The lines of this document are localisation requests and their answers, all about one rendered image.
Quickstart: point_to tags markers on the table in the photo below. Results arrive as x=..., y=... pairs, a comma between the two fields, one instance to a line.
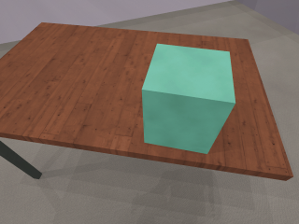
x=80, y=87

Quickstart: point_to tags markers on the carton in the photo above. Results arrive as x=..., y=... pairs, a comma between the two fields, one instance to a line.
x=187, y=96

